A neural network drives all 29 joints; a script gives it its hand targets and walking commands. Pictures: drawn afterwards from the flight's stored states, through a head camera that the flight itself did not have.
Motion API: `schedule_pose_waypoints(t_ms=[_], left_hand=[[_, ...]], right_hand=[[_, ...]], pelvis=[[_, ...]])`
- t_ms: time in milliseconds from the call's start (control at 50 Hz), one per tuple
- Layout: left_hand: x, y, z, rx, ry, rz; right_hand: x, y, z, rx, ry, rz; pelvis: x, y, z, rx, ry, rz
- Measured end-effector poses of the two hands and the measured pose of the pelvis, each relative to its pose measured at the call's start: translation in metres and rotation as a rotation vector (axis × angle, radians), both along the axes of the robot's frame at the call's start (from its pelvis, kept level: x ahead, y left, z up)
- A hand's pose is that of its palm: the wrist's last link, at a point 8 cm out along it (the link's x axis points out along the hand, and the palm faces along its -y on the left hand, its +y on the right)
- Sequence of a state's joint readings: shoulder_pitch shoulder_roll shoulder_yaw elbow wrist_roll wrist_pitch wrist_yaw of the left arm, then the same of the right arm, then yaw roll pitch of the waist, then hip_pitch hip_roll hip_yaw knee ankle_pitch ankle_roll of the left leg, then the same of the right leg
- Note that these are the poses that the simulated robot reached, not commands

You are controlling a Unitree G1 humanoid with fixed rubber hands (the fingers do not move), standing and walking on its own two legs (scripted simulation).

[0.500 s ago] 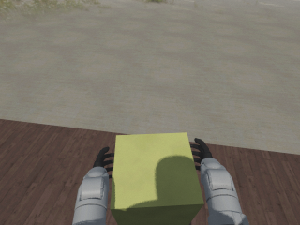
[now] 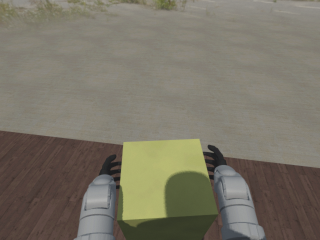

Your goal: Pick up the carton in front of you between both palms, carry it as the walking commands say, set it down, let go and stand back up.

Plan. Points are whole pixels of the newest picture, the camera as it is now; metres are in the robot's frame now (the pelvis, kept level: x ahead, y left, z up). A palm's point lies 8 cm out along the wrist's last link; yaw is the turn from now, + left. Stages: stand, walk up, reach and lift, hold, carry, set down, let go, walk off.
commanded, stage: hold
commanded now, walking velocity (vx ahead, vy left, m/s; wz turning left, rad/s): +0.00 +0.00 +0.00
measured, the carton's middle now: (163, 194) +0.29 +0.00 -0.04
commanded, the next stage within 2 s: carry in 0.14 s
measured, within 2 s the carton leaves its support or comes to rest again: neither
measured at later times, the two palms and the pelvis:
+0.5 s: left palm (113, 152) +0.35 +0.13 +0.08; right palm (220, 144) +0.36 -0.16 +0.08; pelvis +0.07 -0.01 +0.00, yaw +1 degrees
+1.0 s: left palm (134, 102) +0.60 +0.09 +0.07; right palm (212, 97) +0.61 -0.21 +0.08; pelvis +0.33 -0.06 +0.00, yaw +1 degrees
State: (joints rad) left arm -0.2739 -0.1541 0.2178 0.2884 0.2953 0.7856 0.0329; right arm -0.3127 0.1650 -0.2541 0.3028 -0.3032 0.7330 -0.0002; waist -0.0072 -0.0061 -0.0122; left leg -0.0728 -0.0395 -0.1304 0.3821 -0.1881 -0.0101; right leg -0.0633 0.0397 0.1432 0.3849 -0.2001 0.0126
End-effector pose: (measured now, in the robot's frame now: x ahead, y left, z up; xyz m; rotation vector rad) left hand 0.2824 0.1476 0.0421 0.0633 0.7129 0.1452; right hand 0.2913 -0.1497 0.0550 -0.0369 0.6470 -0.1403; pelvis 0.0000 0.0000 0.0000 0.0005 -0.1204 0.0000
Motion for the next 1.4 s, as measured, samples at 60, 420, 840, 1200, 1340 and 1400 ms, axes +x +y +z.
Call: schedule_pose_waypoints(t_ms=[60,420,840,1200,1340,1400], left_hand=[[0.000,0.000,0.001,-0.004,-0.005,0.002],[0.043,-0.022,0.025,-0.018,-0.018,0.024],[0.237,-0.049,0.041,-0.071,-0.022,0.026],[0.447,-0.046,0.045,-0.065,0.011,0.092],[0.570,-0.034,0.020,-0.087,-0.008,0.022],[0.613,-0.037,0.016,-0.077,0.045,-0.021]], right_hand=[[0.000,0.000,0.001,0.003,-0.005,-0.003],[0.041,-0.023,0.016,0.055,-0.016,-0.020],[0.222,-0.051,0.030,0.106,-0.016,-0.087],[0.452,-0.047,0.034,0.090,0.024,-0.020],[0.556,-0.035,0.019,0.062,0.002,-0.079],[0.588,-0.038,0.014,0.048,0.053,-0.110]], pelvis=[[-0.002,0.001,0.000,0.000,0.002,0.000],[0.042,-0.017,-0.003,0.017,0.169,0.016],[0.247,-0.041,-0.020,-0.004,0.182,-0.018],[0.462,-0.054,-0.003,0.021,0.200,0.003],[0.561,-0.031,-0.031,0.021,0.171,-0.028],[0.585,-0.025,-0.024,0.010,0.177,-0.035]])
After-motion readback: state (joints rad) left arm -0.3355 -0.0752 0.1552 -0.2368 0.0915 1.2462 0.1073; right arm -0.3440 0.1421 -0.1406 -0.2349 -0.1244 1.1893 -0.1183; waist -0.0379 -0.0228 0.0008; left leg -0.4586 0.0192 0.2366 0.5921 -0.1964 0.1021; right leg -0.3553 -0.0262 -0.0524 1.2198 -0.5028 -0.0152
